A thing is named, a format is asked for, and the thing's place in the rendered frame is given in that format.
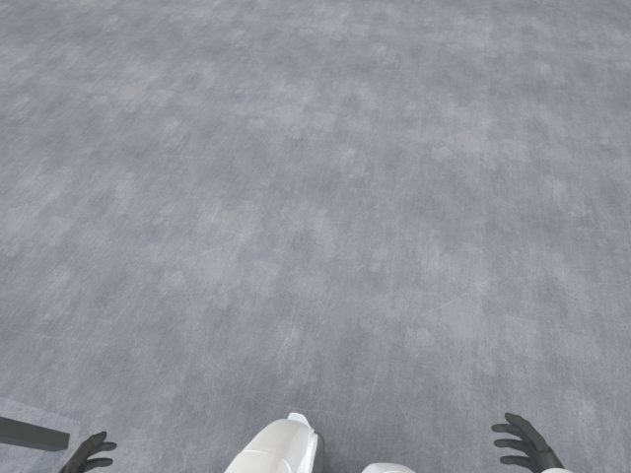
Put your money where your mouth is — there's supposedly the right robot hand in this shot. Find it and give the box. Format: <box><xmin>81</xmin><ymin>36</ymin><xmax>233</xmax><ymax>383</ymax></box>
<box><xmin>491</xmin><ymin>413</ymin><xmax>565</xmax><ymax>473</ymax></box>

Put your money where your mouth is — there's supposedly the table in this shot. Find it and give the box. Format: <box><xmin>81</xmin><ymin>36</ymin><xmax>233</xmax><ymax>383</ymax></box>
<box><xmin>0</xmin><ymin>417</ymin><xmax>70</xmax><ymax>452</ymax></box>

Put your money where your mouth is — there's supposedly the left robot shin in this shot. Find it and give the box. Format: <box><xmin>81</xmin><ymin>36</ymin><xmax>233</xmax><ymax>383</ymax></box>
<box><xmin>288</xmin><ymin>413</ymin><xmax>313</xmax><ymax>471</ymax></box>

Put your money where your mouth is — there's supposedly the robot left thigh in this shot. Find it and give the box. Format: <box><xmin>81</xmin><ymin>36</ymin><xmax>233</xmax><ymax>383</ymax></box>
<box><xmin>224</xmin><ymin>419</ymin><xmax>317</xmax><ymax>473</ymax></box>

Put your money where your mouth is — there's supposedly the left robot hand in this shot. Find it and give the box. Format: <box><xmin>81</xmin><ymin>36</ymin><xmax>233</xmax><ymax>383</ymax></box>
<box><xmin>59</xmin><ymin>432</ymin><xmax>117</xmax><ymax>473</ymax></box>

